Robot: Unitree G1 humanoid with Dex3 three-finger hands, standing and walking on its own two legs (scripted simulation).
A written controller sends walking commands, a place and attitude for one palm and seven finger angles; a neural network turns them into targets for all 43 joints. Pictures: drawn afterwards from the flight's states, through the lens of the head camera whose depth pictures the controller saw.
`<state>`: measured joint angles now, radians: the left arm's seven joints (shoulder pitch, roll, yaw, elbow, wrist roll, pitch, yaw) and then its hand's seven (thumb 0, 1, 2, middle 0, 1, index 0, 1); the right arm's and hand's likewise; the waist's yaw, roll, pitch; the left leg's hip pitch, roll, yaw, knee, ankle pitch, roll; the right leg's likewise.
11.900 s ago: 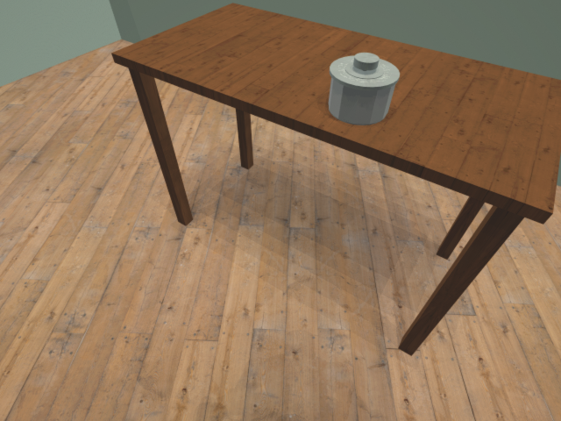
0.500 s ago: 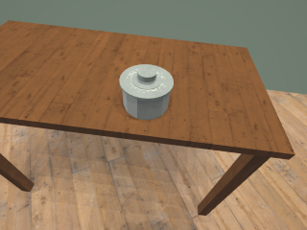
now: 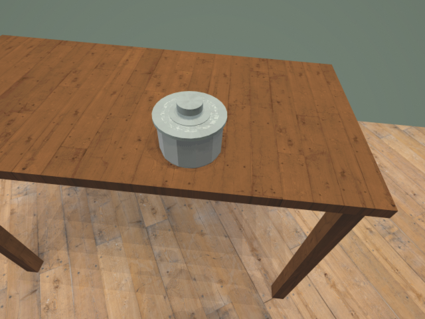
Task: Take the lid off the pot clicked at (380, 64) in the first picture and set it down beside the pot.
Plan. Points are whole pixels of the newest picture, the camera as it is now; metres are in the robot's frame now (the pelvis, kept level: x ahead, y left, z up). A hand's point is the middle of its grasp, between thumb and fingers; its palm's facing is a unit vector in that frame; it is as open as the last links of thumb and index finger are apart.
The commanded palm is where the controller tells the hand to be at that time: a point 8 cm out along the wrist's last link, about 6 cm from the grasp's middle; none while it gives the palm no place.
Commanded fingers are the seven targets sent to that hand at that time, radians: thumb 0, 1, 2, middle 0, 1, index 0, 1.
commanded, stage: look again from close up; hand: left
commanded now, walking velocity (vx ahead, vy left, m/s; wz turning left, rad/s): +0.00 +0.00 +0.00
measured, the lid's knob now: (189, 104) +0.48 +0.09 +0.16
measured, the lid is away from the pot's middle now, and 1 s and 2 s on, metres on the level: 0.00 0.00 0.00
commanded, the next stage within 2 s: lift the closed hand beside the body in 0.96 s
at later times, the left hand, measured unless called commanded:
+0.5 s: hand out of the picture -0.01 +0.14 -0.18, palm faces +0.04 -0.99 -0.14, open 7.4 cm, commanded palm none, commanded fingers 0.00 0.90 0.90 -0.20 -0.30 -0.20 -0.30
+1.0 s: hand out of the picture +0.01 +0.14 -0.18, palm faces +0.03 -0.99 -0.15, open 7.4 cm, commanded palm none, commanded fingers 0.00 0.90 0.90 -0.20 -0.30 -0.20 -0.30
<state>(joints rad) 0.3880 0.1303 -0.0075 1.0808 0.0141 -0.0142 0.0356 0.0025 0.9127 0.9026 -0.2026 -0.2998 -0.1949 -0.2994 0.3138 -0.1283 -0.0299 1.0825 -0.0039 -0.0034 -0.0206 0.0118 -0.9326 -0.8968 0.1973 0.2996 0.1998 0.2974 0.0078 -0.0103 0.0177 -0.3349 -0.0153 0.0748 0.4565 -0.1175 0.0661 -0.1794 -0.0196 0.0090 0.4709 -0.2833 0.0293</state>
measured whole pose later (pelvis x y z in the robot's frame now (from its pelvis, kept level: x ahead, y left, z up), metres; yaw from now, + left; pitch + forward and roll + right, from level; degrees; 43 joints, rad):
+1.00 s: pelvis +0.03 -0.01 +0.00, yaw +0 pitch -1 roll -1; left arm 0.34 0.13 0.00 1.09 0.01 -0.02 0.04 0.00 0.91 0.90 -0.20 -0.30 -0.19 -0.30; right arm 0.29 -0.13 -0.02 1.11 0.00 -0.02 -0.03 0.01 -0.94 -0.90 0.20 0.30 0.20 0.30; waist 0.00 -0.02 0.06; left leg -0.27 -0.01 0.07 0.46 -0.17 0.05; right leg -0.09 -0.01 0.01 0.43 -0.31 0.02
